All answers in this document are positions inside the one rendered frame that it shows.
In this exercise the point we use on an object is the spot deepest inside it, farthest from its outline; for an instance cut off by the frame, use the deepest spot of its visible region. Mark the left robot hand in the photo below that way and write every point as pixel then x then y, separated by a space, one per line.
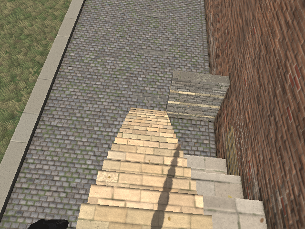
pixel 50 224

